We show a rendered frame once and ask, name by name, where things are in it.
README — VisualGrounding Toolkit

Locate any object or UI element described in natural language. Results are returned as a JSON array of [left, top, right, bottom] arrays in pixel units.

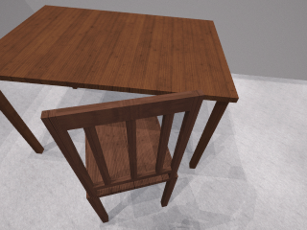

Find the chair
[[40, 89, 205, 223]]

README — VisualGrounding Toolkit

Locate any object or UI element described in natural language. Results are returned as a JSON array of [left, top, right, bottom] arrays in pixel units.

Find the table
[[0, 5, 239, 169]]

